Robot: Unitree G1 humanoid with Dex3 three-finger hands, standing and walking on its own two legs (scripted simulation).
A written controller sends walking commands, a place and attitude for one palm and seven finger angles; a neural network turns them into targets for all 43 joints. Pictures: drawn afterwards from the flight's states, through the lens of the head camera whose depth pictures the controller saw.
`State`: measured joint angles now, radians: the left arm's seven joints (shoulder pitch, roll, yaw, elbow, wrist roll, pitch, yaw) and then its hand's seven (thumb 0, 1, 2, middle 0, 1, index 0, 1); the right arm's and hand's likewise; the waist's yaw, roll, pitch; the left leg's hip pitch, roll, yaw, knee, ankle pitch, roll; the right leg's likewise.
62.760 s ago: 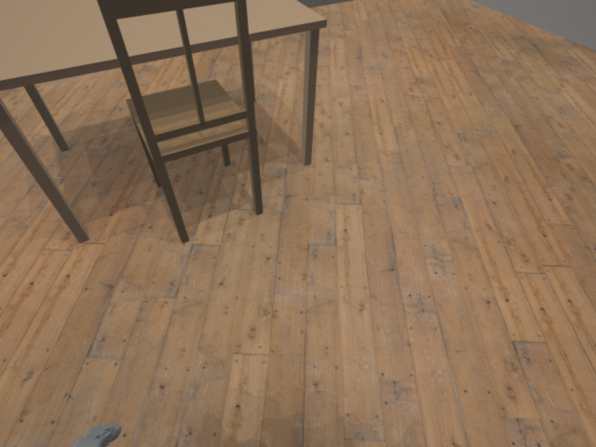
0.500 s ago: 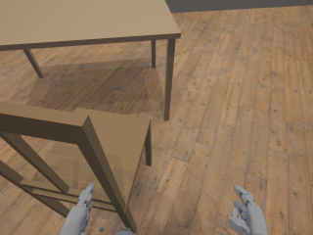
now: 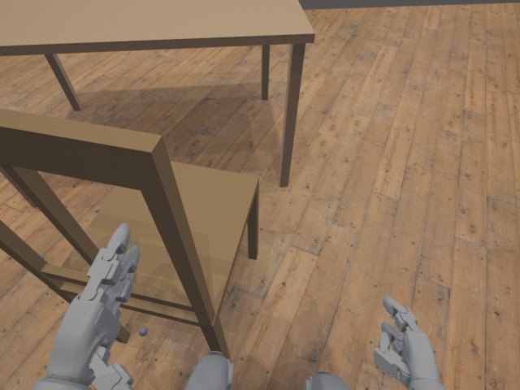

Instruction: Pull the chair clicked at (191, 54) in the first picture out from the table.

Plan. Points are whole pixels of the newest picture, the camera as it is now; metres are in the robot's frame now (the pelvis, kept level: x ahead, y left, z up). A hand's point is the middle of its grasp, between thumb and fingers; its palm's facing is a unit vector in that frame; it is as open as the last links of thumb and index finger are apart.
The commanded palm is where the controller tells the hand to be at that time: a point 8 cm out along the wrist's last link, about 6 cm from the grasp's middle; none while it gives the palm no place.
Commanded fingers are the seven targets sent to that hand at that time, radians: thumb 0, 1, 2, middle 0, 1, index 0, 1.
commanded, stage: draw the hand back to the body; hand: left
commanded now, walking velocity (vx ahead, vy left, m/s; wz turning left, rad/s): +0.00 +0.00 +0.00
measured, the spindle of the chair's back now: (78, 238) +0.32 +0.31 +0.05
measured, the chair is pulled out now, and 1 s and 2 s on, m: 0.49 0.48 0.48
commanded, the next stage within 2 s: step back with the hand held close in 1.24 s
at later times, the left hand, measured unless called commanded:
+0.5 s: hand (56, 279) +0.20 +0.22 +0.18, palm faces +0.29 -0.86 -0.42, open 14.5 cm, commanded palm +0.16 +0.27 +0.21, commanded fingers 0.00 0.28 0.60 -0.12 -0.17 -0.12 -0.17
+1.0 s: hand out of the picture +0.25 +0.27 +0.29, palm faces +0.53 -0.76 -0.39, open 7.9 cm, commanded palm +0.20 +0.30 +0.28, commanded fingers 0.00 0.90 0.90 -0.20 -0.30 -0.20 -0.30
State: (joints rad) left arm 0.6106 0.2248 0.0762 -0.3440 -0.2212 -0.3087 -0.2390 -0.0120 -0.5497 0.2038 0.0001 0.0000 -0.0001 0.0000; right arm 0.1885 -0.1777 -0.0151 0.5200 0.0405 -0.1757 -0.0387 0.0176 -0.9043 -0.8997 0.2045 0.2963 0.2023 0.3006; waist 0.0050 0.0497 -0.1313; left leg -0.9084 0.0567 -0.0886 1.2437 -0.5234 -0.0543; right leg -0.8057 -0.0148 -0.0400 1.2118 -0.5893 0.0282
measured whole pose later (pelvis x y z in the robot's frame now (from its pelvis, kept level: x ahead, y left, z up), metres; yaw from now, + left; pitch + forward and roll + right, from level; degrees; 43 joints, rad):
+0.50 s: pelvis +0.03 +0.00 +0.07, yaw +0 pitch +1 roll -1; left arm 0.65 0.34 0.17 -0.48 -0.04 0.01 0.15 -0.01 -0.06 0.44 -0.07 -0.10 -0.08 -0.10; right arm 0.26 -0.23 0.02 0.55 0.02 -0.17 -0.15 0.02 -0.90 -0.90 0.20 0.30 0.20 0.30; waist 0.03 0.06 -0.06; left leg -0.44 0.06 -0.04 0.80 -0.38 -0.04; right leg -0.36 -0.02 -0.02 0.76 -0.43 0.03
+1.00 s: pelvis +0.06 +0.00 +0.10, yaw -1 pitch -3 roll +0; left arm 0.41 0.35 0.39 -0.45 -0.06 -0.02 0.15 0.01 0.79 0.85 -0.19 -0.28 -0.23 -0.29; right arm 0.15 -0.20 0.04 0.64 0.00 -0.15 -0.09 0.02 -0.90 -0.90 0.21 0.30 0.20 0.30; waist 0.08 0.06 0.00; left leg -0.16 0.04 0.00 0.51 -0.29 -0.03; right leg -0.09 -0.04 0.00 0.48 -0.33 0.04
